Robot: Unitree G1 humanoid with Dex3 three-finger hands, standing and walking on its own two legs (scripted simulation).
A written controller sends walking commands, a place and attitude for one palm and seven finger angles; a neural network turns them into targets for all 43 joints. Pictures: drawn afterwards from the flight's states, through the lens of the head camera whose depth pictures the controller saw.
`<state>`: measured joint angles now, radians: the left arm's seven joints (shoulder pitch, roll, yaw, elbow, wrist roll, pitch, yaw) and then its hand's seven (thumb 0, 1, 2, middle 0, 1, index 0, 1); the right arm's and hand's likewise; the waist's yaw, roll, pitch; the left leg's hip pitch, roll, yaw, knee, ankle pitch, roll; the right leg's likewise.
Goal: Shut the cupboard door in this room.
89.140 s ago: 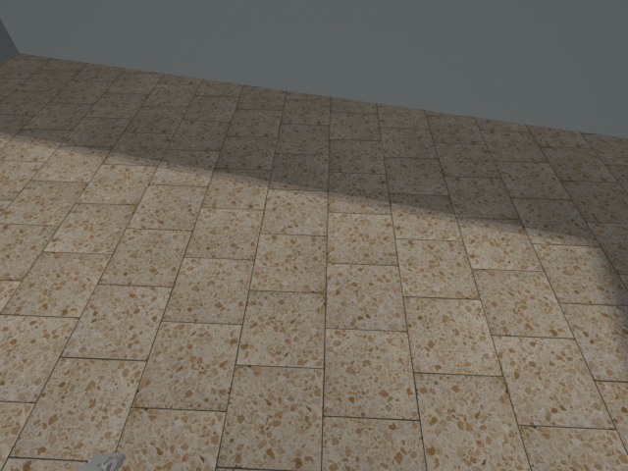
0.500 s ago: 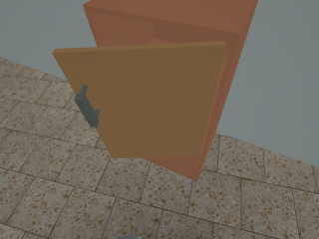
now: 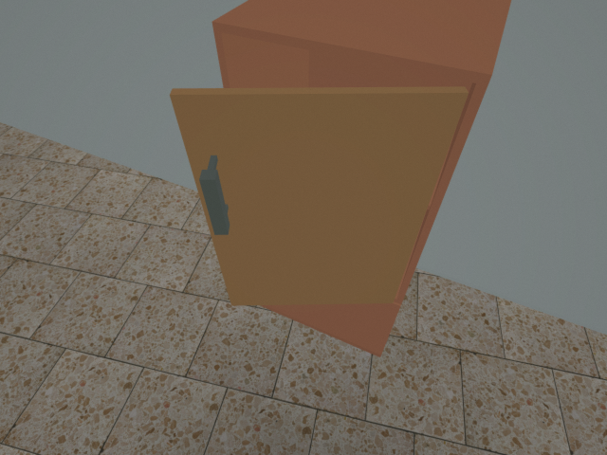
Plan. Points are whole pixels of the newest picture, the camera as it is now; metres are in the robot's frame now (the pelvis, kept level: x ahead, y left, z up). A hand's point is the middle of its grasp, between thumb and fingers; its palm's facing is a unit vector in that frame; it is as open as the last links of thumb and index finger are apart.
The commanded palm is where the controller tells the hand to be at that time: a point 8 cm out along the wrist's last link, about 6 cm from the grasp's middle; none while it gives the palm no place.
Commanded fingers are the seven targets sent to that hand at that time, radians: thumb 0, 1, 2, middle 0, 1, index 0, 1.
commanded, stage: come to a stop and stand still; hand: left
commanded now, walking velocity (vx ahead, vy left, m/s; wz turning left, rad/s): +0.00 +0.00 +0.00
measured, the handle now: (217, 195) +0.50 +0.18 +0.04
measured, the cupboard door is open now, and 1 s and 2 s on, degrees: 26 26 26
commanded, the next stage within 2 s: look again from close up in 0.98 s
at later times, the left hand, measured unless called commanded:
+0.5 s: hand out of the picture +0.06 +0.17 -0.17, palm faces -0.01 -0.98 -0.21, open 7.3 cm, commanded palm none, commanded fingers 0.00 0.90 0.90 -0.20 -0.30 -0.20 -0.30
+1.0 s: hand out of the picture +0.08 +0.15 -0.17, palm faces +0.02 -0.98 -0.21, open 7.3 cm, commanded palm none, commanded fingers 0.00 0.90 0.90 -0.20 -0.30 -0.20 -0.30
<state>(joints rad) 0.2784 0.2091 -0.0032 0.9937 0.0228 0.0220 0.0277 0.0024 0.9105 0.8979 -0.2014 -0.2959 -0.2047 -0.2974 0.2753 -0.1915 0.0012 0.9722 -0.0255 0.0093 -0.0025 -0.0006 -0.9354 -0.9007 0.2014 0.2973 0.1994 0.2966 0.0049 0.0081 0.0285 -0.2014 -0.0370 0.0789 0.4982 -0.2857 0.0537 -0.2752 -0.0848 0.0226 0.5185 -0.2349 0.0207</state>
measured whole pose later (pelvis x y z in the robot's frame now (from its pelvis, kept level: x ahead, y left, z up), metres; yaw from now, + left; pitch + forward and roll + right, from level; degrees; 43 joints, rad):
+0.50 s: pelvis +0.03 +0.00 +0.00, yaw +0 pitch -1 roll +0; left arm 0.22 0.17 -0.01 1.08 0.01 0.01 0.03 0.00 0.92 0.90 -0.20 -0.30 -0.21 -0.30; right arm 0.23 -0.17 0.01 1.08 -0.02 -0.02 -0.03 0.00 -0.91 -0.90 0.20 0.30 0.20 0.30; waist 0.00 -0.01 0.06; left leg -0.13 -0.03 0.08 0.46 -0.31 0.04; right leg -0.21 -0.08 0.02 0.49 -0.26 0.06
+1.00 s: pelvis +0.05 -0.03 +0.00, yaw +0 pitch -1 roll +0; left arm 0.22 0.18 0.00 1.09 0.01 0.00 0.03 0.00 0.92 0.90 -0.20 -0.30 -0.20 -0.30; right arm 0.23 -0.16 0.00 1.12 -0.02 -0.02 -0.03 0.00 -0.91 -0.90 0.20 0.30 0.20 0.30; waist 0.00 -0.01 0.04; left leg -0.10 0.01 0.05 0.43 -0.32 0.00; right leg -0.18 -0.04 -0.01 0.47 -0.28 0.02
